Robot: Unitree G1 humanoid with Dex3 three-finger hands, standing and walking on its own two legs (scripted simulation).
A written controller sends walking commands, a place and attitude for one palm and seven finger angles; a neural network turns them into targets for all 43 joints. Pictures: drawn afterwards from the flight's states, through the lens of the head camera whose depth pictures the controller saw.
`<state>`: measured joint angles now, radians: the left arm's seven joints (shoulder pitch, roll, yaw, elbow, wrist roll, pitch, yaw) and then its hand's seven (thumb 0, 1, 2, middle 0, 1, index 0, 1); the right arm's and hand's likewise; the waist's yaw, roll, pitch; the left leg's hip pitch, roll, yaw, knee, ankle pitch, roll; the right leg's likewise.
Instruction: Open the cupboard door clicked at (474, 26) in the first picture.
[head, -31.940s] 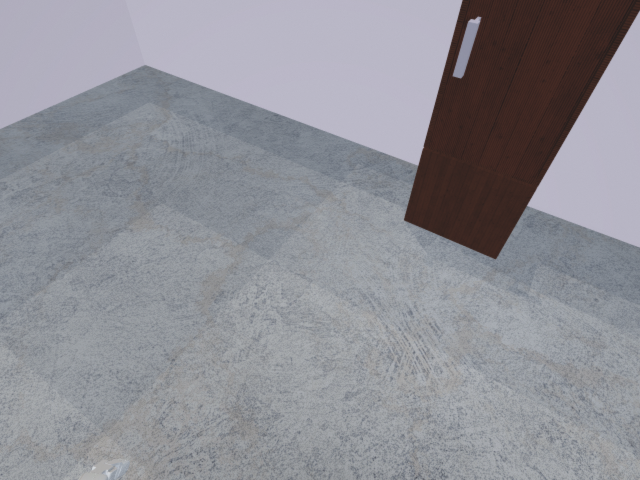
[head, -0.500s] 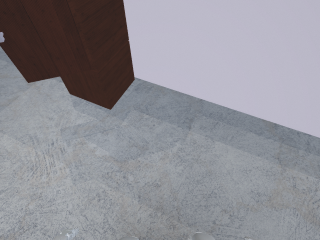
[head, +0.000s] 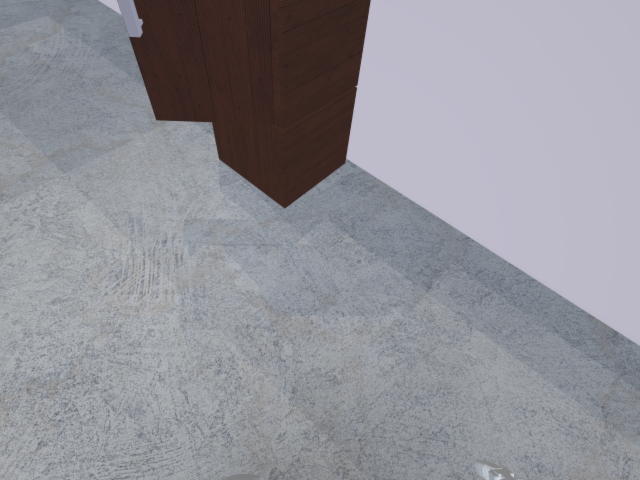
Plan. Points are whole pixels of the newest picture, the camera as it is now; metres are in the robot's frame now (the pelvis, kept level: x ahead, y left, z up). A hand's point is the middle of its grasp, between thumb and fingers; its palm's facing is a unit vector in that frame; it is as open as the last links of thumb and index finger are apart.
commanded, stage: take the last steps up to it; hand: left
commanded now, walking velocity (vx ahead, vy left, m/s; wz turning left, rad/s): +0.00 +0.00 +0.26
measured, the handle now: out of the picture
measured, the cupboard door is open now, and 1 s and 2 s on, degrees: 44 44 44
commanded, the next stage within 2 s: come to a stop and stand still in 1.72 s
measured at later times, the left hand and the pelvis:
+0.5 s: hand out of the picture +0.00 +0.16 -0.14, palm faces +0.22 -0.95 -0.20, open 7.4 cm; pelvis +0.05 -0.01 +0.02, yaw +9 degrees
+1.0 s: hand (126, 372) +0.26 +0.31 -0.13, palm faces +0.21 -0.95 -0.23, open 7.4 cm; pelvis +0.19 +0.10 +0.01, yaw +11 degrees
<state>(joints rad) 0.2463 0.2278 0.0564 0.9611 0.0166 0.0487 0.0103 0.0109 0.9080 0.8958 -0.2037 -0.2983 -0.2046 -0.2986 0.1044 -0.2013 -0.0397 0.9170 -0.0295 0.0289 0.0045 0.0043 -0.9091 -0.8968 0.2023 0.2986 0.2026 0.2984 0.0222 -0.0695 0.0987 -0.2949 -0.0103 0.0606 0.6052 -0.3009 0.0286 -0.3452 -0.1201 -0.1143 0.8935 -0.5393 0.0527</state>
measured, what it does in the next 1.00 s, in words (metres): walks ahead: right foot, then left foot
